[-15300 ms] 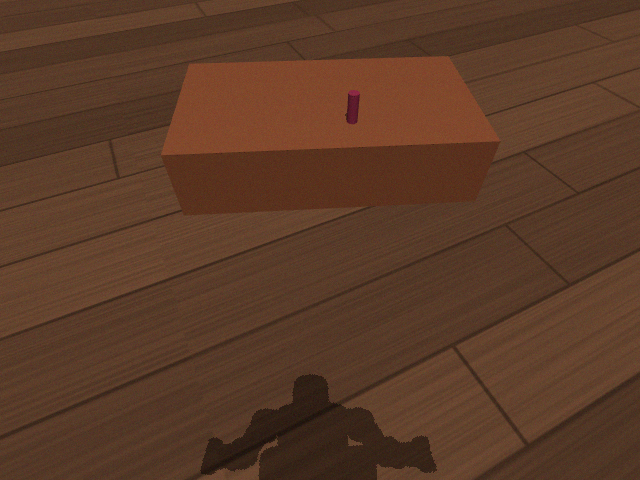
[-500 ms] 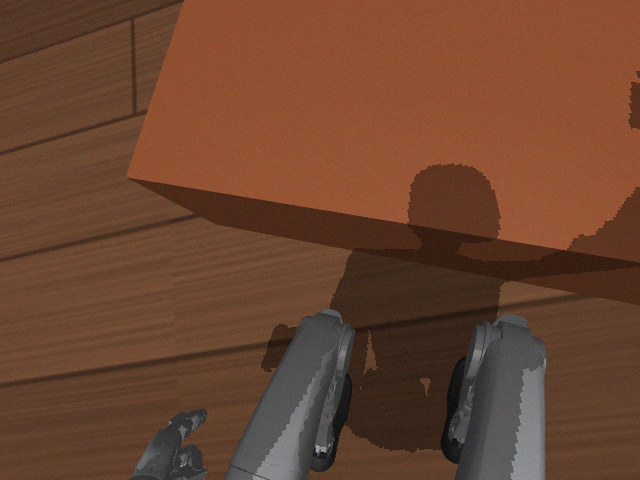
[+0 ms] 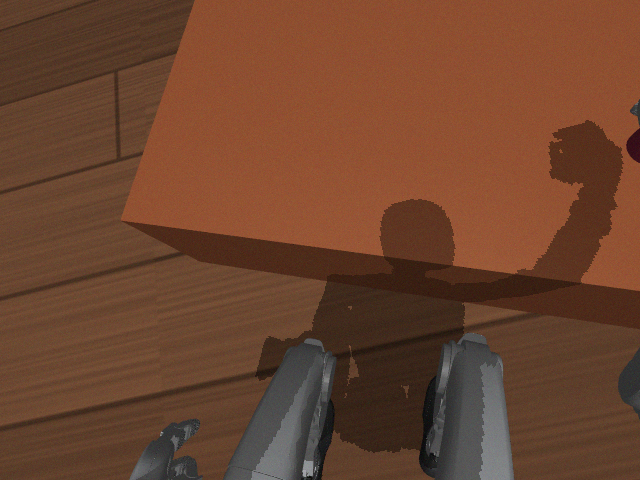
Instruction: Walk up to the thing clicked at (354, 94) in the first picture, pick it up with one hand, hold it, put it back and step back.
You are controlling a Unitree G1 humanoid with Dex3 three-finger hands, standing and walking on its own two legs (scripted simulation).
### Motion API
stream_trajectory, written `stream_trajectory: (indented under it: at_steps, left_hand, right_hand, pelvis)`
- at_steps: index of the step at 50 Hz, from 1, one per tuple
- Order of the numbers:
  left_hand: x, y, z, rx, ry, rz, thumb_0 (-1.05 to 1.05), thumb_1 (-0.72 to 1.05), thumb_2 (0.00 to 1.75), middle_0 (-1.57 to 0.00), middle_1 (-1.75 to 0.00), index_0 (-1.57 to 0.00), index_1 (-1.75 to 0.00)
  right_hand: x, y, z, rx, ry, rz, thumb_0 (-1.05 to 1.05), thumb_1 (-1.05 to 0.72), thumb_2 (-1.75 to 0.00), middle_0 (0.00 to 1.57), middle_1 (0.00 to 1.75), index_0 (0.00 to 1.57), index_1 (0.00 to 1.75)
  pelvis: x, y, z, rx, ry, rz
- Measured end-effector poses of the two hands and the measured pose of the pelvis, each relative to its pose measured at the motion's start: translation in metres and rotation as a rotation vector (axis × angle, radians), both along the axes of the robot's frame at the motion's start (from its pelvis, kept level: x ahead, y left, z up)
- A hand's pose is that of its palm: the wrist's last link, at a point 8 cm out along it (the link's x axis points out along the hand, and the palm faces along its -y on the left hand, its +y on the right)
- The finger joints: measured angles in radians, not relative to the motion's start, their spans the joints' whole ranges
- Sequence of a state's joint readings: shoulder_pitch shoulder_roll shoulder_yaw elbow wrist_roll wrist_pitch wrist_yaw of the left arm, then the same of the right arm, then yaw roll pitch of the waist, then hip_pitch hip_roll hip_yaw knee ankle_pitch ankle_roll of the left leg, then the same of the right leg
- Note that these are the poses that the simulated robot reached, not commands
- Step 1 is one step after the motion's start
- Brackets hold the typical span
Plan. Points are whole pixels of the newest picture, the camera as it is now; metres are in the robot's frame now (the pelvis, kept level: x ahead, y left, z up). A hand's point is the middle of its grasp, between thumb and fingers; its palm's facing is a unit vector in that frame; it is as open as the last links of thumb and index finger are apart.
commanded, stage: lift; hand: right
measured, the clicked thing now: out of the picture +0.50 -0.33 +0.02
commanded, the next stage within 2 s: hold in 1.42 s
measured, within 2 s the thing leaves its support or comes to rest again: neither
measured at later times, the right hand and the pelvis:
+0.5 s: hand out of the picture +0.41 -0.28 +0.15, palm faces +0.35 +0.94 -0.01, open 5.7 cm; pelvis +0.02 +0.00 +0.11, yaw -6 degrees
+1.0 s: hand out of the picture +0.39 -0.24 +0.20, palm faces +0.33 +0.94 +0.00, open 5.7 cm; pelvis +0.04 +0.00 +0.16, yaw -7 degrees
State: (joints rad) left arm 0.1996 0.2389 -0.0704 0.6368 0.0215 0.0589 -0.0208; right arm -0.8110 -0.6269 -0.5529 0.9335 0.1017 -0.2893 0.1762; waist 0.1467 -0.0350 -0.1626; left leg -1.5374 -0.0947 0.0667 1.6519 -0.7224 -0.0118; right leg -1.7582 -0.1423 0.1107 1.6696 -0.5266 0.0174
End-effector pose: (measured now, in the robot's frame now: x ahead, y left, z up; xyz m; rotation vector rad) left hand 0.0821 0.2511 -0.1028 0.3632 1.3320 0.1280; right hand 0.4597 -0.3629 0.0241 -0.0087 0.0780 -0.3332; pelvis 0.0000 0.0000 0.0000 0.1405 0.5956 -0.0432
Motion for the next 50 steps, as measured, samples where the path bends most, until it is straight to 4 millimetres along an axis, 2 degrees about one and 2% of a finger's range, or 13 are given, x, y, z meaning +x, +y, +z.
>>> stream_trajectory:
  at_steps: [9, 22, 27, 38, 50]
  left_hand:
    - [0.021, -0.003, 0.036, -0.013, -0.065, -0.018, 0.01, 0.91, 0.89, -0.21, -0.32, -0.22, -0.31]
    - [0.060, -0.013, 0.103, -0.035, -0.214, -0.051, 0.01, 0.90, 0.90, -0.21, -0.31, -0.21, -0.31]
    - [0.072, -0.017, 0.123, -0.049, -0.265, -0.065, 0.01, 0.89, 0.91, -0.21, -0.31, -0.21, -0.31]
    - [0.082, -0.021, 0.147, -0.066, -0.290, -0.081, 0.01, 0.90, 0.90, -0.20, -0.31, -0.20, -0.30]
    - [0.089, -0.024, 0.161, -0.086, -0.298, -0.067, 0.01, 0.91, 0.89, -0.20, -0.30, -0.20, -0.30]
  right_hand:
    - [-0.035, 0.011, 0.036, 0.017, -0.005, -0.013, -0.01, -0.10, -1.11, 0.93, 1.12, 0.99, 1.14]
    - [-0.082, 0.036, 0.109, 0.007, -0.025, -0.023, -0.01, -0.10, -1.11, 0.94, 1.11, 1.00, 1.13]
    - [-0.094, 0.043, 0.130, 0.004, -0.024, -0.027, -0.01, -0.10, -1.11, 0.94, 1.11, 1.00, 1.13]
    - [-0.111, 0.061, 0.152, 0.010, -0.033, -0.013, -0.01, -0.10, -1.11, 0.94, 1.11, 1.00, 1.13]
    - [-0.110, 0.079, 0.177, 0.000, -0.051, -0.001, -0.01, -0.09, -1.12, 0.94, 1.11, 1.00, 1.12]
  pelvis:
    - [0.006, 0.000, 0.038, -0.016, -0.058, -0.028]
    - [0.016, -0.002, 0.101, -0.047, -0.186, -0.068]
    - [0.020, -0.003, 0.120, -0.062, -0.232, -0.077]
    - [0.028, -0.003, 0.146, -0.091, -0.294, -0.084]
    - [0.040, -0.001, 0.164, -0.111, -0.344, -0.082]
